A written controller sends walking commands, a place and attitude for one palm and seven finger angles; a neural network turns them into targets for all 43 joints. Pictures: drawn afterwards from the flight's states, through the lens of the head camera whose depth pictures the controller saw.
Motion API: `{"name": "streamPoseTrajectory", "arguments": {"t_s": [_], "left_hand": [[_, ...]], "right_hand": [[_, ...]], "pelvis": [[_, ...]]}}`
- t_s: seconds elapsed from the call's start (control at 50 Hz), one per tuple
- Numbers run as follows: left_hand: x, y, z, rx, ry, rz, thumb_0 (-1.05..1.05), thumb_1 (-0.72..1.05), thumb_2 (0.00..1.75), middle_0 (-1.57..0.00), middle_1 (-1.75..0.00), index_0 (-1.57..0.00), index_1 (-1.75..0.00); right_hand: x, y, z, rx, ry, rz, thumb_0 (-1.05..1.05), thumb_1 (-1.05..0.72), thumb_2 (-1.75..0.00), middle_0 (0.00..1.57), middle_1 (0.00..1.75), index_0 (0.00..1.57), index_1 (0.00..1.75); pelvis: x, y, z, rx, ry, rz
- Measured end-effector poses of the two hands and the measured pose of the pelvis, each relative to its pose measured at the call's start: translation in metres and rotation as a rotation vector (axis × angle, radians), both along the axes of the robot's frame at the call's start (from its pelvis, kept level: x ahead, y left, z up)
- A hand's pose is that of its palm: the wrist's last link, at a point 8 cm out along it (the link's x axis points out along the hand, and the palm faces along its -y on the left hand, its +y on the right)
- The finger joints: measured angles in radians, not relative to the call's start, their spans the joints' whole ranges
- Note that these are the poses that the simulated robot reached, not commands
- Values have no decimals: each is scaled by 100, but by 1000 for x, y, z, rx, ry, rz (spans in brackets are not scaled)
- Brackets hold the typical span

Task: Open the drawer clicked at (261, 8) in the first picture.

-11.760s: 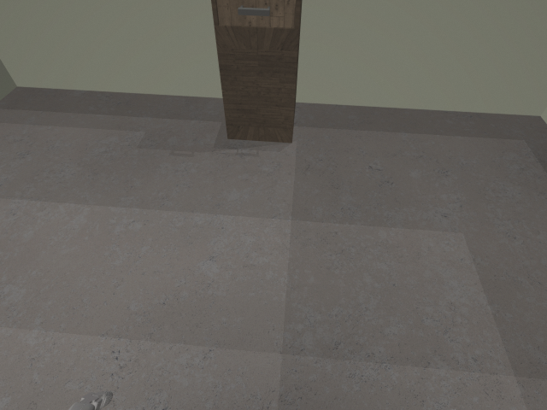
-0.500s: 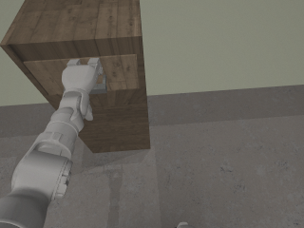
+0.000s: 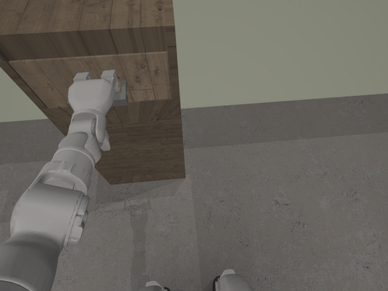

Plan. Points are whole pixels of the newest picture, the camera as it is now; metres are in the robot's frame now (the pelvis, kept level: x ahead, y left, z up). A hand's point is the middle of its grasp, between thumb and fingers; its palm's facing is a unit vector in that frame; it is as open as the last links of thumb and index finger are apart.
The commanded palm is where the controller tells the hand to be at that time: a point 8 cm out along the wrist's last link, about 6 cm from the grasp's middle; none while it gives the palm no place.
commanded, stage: lower the fingers behind the handle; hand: left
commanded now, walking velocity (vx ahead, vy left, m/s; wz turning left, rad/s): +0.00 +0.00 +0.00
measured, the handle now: (99, 93) +0.58 +0.19 +0.00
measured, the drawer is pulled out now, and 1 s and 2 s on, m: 0.00 0.00 0.01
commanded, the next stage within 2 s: close the thumb around the handle in 1.02 s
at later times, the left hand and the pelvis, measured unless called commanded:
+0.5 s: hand (105, 118) +0.51 +0.17 -0.02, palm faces -0.08 -0.03 -1.00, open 13.9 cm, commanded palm +0.50 +0.17 +0.04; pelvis +0.00 +0.01 -0.02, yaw +0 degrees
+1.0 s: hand (106, 119) +0.51 +0.17 -0.02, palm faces -0.07 -0.02 -1.00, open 13.9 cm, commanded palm +0.49 +0.17 +0.03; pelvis +0.00 +0.01 -0.02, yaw -1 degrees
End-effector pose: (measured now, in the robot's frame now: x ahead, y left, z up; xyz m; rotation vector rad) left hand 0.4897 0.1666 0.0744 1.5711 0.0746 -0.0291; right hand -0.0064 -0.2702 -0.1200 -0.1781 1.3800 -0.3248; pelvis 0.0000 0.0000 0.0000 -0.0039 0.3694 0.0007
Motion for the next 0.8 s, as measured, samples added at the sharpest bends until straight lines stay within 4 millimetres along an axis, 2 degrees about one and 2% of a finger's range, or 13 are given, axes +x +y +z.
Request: {"name": "streamPoseTrajectory", "arguments": {"t_s": [0.14, 0.32, 0.52, 0.8], "left_hand": [[8, 1, -5, -19, 12, -14, 0, -49, 30, -32, -121, -32, -120], [8, 7, -20, -15, 2, -19, 0, -49, 30, -31, -120, -31, -122], [8, 5, -37, -32, 12, -32, 0, -49, 30, -30, -119, -31, -120], [8, 2, -38, -21, 3, -2, 0, -49, 30, -27, -119, -32, -120]], "right_hand": [[-8, 6, -2, -3, 27, -6, 0, -91, -90, 20, 30, 21, 30], [-17, 13, -7, 10, 63, -12, 0, -90, -90, 20, 30, 21, 30], [-16, 18, -12, 9, 66, -11, 0, -90, -90, 20, 30, 21, 30], [-12, 19, -20, 25, 55, -8, 0, -91, -90, 20, 30, 21, 30]], "pelvis": [[1, 4, -4, -5, 21, 0], [3, 8, -11, -12, 43, -2], [3, 12, -18, -18, 65, 1], [0, 10, -21, -18, 66, -1]]}}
